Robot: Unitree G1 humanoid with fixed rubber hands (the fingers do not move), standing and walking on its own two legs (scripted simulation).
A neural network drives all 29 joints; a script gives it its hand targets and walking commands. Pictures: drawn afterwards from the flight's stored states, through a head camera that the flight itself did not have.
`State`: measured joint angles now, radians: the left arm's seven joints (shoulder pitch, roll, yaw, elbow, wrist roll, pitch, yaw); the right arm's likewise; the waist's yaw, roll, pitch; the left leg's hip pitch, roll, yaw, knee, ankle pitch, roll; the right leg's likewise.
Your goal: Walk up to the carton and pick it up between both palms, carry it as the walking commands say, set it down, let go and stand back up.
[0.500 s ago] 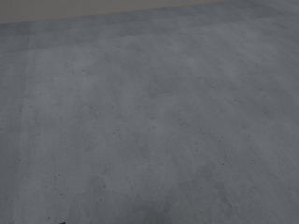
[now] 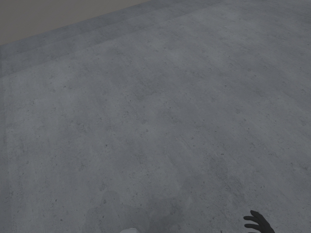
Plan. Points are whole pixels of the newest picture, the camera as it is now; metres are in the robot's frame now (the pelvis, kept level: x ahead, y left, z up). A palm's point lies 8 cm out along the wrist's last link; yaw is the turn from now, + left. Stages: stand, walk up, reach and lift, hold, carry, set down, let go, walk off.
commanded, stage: walk up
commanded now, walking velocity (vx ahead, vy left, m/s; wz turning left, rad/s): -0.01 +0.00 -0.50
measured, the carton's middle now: out of the picture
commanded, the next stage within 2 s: none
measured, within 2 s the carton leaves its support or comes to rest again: neither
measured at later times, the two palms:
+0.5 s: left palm (74, 226) +0.16 +0.27 -0.12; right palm out of the picture -0.05 -0.23 -0.12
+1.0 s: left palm out of the picture +0.15 +0.25 -0.11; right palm out of the picture -0.03 -0.26 -0.11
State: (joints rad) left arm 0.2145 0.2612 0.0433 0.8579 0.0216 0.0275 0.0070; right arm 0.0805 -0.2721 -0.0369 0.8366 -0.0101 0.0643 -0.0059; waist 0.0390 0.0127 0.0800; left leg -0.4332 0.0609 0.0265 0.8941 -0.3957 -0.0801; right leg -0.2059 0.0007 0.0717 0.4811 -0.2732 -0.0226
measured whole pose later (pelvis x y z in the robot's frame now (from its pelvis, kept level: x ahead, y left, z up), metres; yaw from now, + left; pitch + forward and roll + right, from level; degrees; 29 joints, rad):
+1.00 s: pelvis -0.03 +0.04 +0.00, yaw -30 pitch +1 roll +2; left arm 0.26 0.26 0.06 0.84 0.02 0.03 0.01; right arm 0.08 -0.27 -0.04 0.85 0.01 0.06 -0.02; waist 0.05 0.00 0.04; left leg -0.32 0.04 0.03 0.75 -0.43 -0.08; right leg -0.24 0.03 0.13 0.46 -0.23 -0.01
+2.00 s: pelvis -0.02 -0.13 +0.00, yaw -63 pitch +2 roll +5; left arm 0.54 0.19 0.04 1.00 0.02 -0.05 0.04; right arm 0.10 -0.25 -0.07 0.90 -0.04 0.07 0.04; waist 0.08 0.03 0.06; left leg -0.71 0.04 0.07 1.13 -0.17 -0.01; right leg 0.00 -0.01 0.14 0.36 -0.38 -0.06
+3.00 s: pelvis +0.22 -0.61 +0.00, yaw -72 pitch +1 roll -1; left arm 0.26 0.21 0.06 0.99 0.03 -0.08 0.00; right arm 0.27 -0.22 -0.06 0.94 -0.03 -0.05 0.00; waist 0.00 0.01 0.04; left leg -0.54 0.14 0.04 1.20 -0.31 -0.02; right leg -0.21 0.03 -0.10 0.43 -0.24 -0.04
